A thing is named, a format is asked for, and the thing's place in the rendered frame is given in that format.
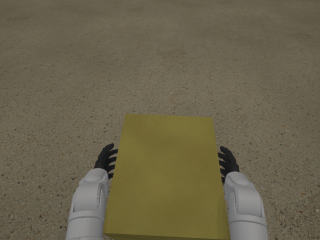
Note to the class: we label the robot left forearm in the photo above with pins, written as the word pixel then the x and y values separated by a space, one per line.
pixel 88 206

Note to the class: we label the left robot hand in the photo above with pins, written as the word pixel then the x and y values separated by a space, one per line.
pixel 103 160

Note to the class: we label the robot right forearm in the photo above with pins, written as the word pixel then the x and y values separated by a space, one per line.
pixel 245 208

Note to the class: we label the right robot hand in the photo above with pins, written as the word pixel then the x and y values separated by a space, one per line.
pixel 229 163

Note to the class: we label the carton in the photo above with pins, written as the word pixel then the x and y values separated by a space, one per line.
pixel 167 182

